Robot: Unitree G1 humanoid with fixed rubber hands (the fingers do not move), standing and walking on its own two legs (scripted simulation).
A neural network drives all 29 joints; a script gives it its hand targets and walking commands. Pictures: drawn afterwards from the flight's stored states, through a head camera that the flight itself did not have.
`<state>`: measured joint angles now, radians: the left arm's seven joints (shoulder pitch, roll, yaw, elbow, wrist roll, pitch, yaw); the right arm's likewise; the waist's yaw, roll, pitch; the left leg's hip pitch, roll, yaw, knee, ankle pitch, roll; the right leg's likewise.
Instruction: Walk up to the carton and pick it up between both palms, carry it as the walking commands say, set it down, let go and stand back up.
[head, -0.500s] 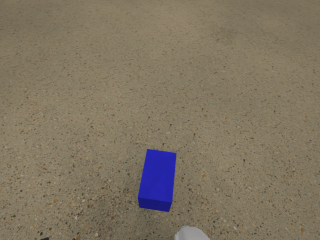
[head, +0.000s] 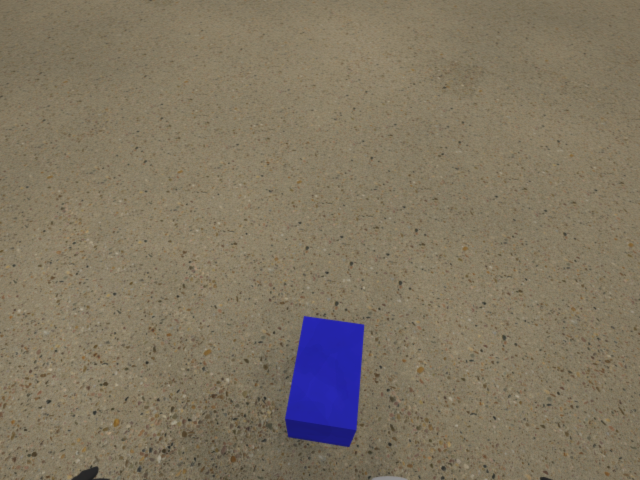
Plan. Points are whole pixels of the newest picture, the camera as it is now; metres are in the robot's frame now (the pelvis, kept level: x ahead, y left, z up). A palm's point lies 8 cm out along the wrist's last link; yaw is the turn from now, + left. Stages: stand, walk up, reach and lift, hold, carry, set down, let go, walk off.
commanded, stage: walk up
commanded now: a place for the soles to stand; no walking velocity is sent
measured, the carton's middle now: (326, 380) +0.44 -0.05 -0.65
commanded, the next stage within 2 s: none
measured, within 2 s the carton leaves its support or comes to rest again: neither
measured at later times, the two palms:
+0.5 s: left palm out of the picture +0.10 +0.31 -0.10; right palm out of the picture +0.08 -0.31 -0.10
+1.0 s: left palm out of the picture +0.11 +0.35 -0.10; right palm out of the picture +0.09 -0.29 -0.10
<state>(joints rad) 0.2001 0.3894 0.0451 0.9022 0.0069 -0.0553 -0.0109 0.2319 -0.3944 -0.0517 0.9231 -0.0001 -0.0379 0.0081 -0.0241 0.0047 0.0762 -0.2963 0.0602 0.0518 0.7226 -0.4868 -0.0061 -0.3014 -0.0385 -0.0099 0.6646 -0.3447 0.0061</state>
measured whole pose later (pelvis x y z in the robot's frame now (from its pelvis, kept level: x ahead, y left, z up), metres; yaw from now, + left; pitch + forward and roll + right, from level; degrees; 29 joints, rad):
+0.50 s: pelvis +0.00 +0.00 +0.00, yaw +0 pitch -1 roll +0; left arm 0.19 0.38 0.04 0.91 0.01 -0.04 -0.01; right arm 0.19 -0.39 -0.05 0.92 0.00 -0.04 0.01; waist -0.02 0.01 0.06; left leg -0.29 0.06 0.06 0.68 -0.37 -0.01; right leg -0.31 -0.03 -0.01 0.66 -0.34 0.02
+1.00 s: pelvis +0.02 +0.03 +0.00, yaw -5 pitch -2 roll -1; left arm 0.24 0.39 0.04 0.92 0.01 -0.04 0.03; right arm 0.15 -0.41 -0.05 0.90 0.00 -0.01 0.02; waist -0.02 0.02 0.08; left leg -0.31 0.07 0.04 0.68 -0.33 -0.01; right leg -0.35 -0.02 0.05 0.78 -0.43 0.02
